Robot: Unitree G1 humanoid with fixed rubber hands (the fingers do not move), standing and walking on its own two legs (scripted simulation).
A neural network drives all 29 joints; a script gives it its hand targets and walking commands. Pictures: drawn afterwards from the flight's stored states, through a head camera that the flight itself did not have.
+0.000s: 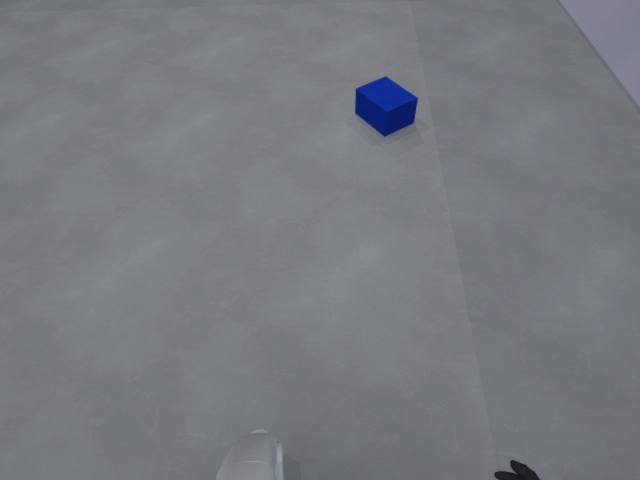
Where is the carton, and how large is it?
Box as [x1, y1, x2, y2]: [355, 76, 417, 136]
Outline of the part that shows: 385,76 356,88 355,112 384,136 413,122 417,100 415,96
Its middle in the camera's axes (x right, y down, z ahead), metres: +0.34 -0.70 +2.01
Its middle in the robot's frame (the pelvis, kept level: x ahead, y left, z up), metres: +1.87 -0.18 -0.71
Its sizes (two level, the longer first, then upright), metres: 0.254 0.194 0.145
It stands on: the floor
